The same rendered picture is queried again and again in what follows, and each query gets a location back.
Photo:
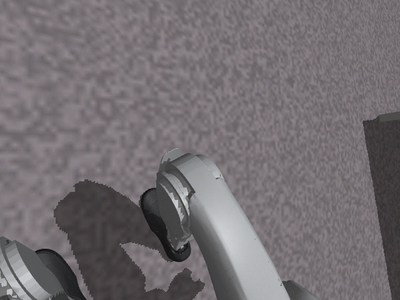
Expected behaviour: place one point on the left robot foot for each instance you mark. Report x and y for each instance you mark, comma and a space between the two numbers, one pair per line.
68, 280

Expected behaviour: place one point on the right robot hand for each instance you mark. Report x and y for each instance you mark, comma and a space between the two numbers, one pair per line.
297, 292

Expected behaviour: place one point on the right robot foot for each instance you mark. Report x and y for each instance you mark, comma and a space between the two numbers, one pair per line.
149, 205

